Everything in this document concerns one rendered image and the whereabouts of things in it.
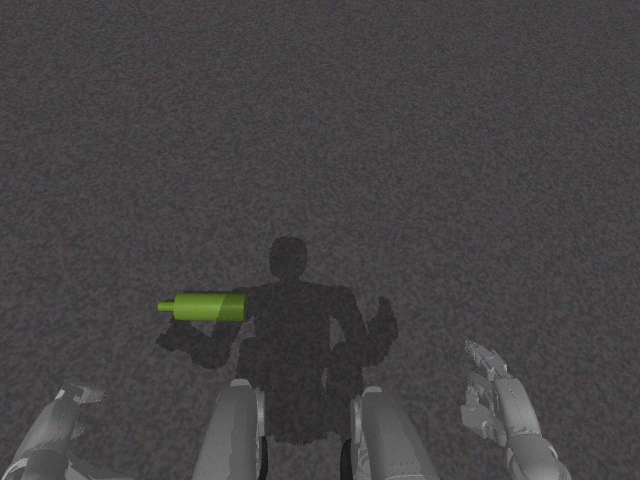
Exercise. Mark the right robot arm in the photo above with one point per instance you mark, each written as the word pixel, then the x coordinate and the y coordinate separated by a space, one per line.
pixel 531 457

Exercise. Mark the left robot arm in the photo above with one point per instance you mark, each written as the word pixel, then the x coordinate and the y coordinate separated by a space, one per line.
pixel 43 464

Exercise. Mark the right robot hand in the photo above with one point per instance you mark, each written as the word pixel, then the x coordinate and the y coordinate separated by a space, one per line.
pixel 508 410

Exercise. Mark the left robot hand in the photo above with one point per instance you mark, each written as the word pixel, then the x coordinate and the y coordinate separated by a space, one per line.
pixel 57 425

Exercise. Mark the bottle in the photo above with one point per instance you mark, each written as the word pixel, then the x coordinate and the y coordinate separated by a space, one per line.
pixel 207 307

